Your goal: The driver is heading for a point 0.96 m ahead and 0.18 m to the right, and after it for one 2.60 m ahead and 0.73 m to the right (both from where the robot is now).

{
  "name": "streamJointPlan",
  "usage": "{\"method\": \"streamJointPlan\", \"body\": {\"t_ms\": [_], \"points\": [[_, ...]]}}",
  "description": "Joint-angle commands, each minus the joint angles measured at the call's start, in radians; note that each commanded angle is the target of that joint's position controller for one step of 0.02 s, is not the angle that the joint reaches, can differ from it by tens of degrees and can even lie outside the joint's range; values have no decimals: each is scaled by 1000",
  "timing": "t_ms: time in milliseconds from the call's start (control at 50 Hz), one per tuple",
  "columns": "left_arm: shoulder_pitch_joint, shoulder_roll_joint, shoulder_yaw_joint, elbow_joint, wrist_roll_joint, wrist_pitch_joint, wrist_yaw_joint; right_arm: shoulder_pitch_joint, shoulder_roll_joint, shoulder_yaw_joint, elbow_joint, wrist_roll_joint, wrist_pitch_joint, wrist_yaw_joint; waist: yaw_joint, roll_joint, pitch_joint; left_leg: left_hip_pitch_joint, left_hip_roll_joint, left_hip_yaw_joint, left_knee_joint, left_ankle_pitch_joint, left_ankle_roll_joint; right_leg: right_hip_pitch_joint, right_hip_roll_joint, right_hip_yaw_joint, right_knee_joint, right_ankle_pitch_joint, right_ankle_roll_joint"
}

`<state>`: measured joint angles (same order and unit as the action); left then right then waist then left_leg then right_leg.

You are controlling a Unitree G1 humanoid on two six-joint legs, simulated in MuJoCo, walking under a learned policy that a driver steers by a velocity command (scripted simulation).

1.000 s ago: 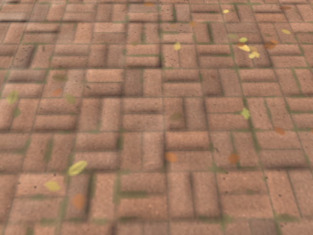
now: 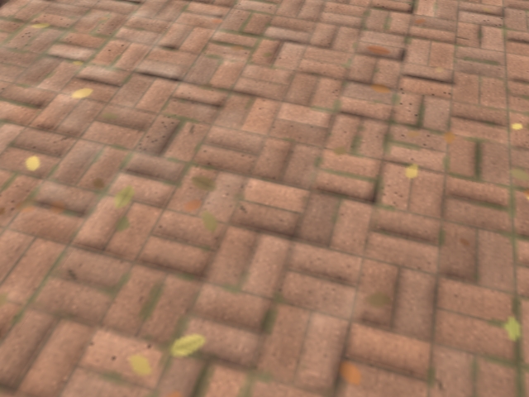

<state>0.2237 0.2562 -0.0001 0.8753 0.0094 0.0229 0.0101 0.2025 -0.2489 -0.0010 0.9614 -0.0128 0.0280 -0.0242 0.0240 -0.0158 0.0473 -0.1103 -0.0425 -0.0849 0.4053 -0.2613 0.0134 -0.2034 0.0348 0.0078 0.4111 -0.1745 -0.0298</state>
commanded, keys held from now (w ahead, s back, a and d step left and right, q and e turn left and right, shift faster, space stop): no key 0.18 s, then w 0.82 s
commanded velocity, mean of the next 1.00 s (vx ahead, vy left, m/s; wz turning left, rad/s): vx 0.30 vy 0.00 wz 0.01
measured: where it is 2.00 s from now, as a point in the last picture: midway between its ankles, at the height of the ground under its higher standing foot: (306, 272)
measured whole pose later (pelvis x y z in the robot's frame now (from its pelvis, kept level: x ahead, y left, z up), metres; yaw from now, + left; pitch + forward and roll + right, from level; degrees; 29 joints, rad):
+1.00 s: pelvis +0.32 -0.03 -0.03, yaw -1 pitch +0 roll +0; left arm 0.47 0.18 0.00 1.10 0.01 -0.07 0.01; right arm 0.01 -0.21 -0.02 0.91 -0.03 -0.07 0.01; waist 0.04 -0.01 0.08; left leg -0.45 -0.05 0.13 0.57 -0.12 0.13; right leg 0.02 0.04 -0.03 0.74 -0.45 -0.07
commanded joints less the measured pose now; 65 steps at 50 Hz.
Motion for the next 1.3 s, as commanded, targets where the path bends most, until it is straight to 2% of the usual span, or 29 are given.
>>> {"method": "streamJointPlan", "body": {"t_ms": [20, 180, 240, 280, 300, 340, 380, 420, 460, 480, 500, 520, 540, 560, 580, 660, 760, 840, 900, 940, 960, 980, 1000, 1020, 1060, 1100, 1160, 1240, 1300], "points": [[13, 121, 29, -13, 4, -12, 1, -1, -123, -17, 1, 4, -25, -11, 3, 89, -7, -83, 110, -110, -119, 101, 37, 71, -104, 107, -61, 76, -19], [23, 95, 18, 81, 2, -13, 7, 20, -107, -7, 78, 7, -30, -14, -4, 31, 6, -67, 111, -103, -126, 115, 50, 60, -104, 103, -79, 69, -4], [16, 102, 24, 92, 10, -9, 2, 67, -152, -27, 98, 5, -21, -13, -26, 84, 13, -82, 108, -156, -167, -325, 105, -18, -26, 36, 32, -251, -17], [-37, 79, 21, 67, 25, -9, -8, 116, -185, -46, 108, 0, -16, -9, -60, 151, 102, -79, 213, -308, -261, -558, 182, -188, 11, -29, 179, -301, -21], [-51, 67, 18, 56, 30, -15, -11, 123, -183, -52, 109, -1, -18, -8, -65, 172, 135, -77, 273, -370, -296, -568, 218, -245, -14, -44, 255, -259, -24], [-73, 87, 26, 34, 26, -35, -15, 138, -162, -55, 111, -11, -35, -4, -68, 149, 140, -14, 314, -397, -311, -445, 249, -339, -61, -16, 351, -270, -32], [-78, 96, 33, 21, 20, -57, -25, 136, -157, -60, 113, -9, -56, 0, -56, 134, 119, 41, 292, -329, -280, -298, 238, -342, -81, -17, 313, -259, -36], [-48, 86, 37, 21, 10, -70, -30, 118, -158, -65, 111, -3, -68, 3, -29, 135, 89, -4, 252, -244, -243, -187, 209, -209, -64, -50, 213, -196, -39], [121, 65, 44, 80, 6, -75, -27, 70, -149, -65, 96, 5, -71, 7, 58, 90, 55, -196, 185, -146, -125, -114, 166, 122, -1, -107, 47, -90, -40], [239, 102, 60, 120, 10, -81, -17, 64, -118, -56, 86, -2, -79, 10, 102, -1, 13, -312, 126, -79, 35, -69, 137, 309, -38, -26, -7, -137, -46], [368, 213, 86, 138, 22, -88, -6, 43, -30, -30, 42, 4, -88, 21, 142, -268, -49, -476, -10, 74, 382, -161, 80, 428, -302, 393, -214, -450, -113], [414, 225, 88, 172, 12, -79, -11, 24, -92, -47, 26, -18, -89, 25, 116, -261, -19, -573, -39, 57, 582, -288, 85, 363, -422, 655, -304, -565, -176], [294, 169, 73, 139, 12, -77, -13, 19, -108, -52, 28, -27, -88, 32, 44, -112, 72, -602, 38, 13, 683, -212, 104, 263, -409, 586, -295, -587, -179], [199, 128, 63, 105, 11, -85, -18, 27, -82, -46, 39, -21, -91, 45, 6, -43, 108, -585, 79, 13, 692, -108, 105, 189, -363, 486, -296, -485, -167], [156, 112, 58, 90, 10, -93, -18, 40, -60, -42, 47, -16, -95, 52, -18, -31, 100, -553, 104, 26, 672, -37, 95, 165, -318, 389, -307, -352, -148], [240, 75, 39, 137, 5, -118, -13, 8, -59, -43, 38, -25, -78, 61, -23, -57, 45, -559, 111, 100, 651, 69, 51, 235, -240, 165, -269, 187, -129], [310, 51, 25, 173, 6, -117, -6, -199, -24, -27, -49, -18, -69, 63, 11, -61, 86, -602, 87, 172, 464, 145, 18, 221, -203, 66, -269, 434, -135], [327, 60, 23, 194, 8, -120, 2, -299, -8, -12, -100, -7, -73, 60, 25, -77, 101, -483, 47, 218, 235, 207, 44, 219, -212, 34, -272, 553, -130], [281, 79, 27, 196, 8, -123, 7, -212, -45, -27, -95, -6, -80, 44, -36, -85, 45, -334, 2, 219, 177, 166, 103, 281, -238, 12, -153, 862, -117], [243, 95, 33, 190, 10, -115, 9, 40, -88, -53, -17, -5, -92, 27, -140, -80, -88, -87, -37, 208, 115, 142, 144, 289, -227, -6, 134, 969, -99], [234, 91, 31, 182, 5, -113, 5, 189, -124, -71, 24, -20, -99, 16, -201, -53, -160, 130, 36, 133, 71, 123, 174, 152, -197, -24, 355, 770, -89], [289, 12, 14, 152, -9, -112, -4, 310, -221, -97, 36, -45, -100, 7, -187, 111, -285, 371, 318, -237, 43, -37, 254, -103, -93, -77, 715, 251, -66], [347, 14, 27, 160, -16, -107, -11, 268, -217, -101, 33, -22, -86, 21, -136, 196, -343, 441, 460, -661, -120, -101, 371, -346, 61, 5, 982, -347, -57], [243, 71, 42, 136, 4, -103, -5, 141, -172, -93, 16, 6, -86, 28, -96, 77, -176, 300, 407, -529, -160, -199, 330, -428, -26, 65, 988, -250, -78], [150, 45, 44, 112, 8, -108, -14, 29, -60, -64, 2, 3, -103, 33, -39, 13, -3, 30, 326, -303, -239, -67, 270, -377, -95, 52, 869, -130, -79], [173, 5, 40, 119, 28, -83, -25, 48, -15, -46, 31, -1, -122, 25, 12, 31, 11, -85, 263, -169, -263, 91, 226, -277, -124, 50, 781, -111, -56], [119, -3, 43, 95, 31, -59, -36, 124, -52, -50, 63, 3, -143, 22, 23, 45, 25, -96, 234, -77, -291, 210, 224, -317, -138, 13, 698, -63, -27], [-78, 13, 44, 22, 23, -54, -41, 201, -60, -45, 75, 5, -138, 22, -19, 47, 62, -34, 200, -13, -319, 299, 201, -442, -154, -34, 511, 86, 6], [-173, -9, 33, -9, 10, -60, -44, 248, -60, -42, 85, 3, -137, 20, -50, 62, 54, 28, 184, 55, -306, 406, 168, -424, -125, -69, 349, 173, 5]]}}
